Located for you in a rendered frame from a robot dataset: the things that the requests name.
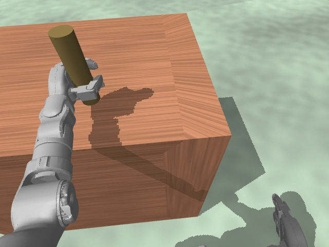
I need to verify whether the left robot arm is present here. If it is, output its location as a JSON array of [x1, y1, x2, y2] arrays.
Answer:
[[0, 94, 79, 247]]

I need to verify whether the can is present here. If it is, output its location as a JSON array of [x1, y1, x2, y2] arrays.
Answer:
[[48, 25, 100, 105]]

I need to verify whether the right robot hand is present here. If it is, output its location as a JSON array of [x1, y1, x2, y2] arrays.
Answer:
[[268, 193, 308, 247]]

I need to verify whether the left robot hand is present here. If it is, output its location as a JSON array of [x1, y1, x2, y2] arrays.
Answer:
[[48, 57, 105, 105]]

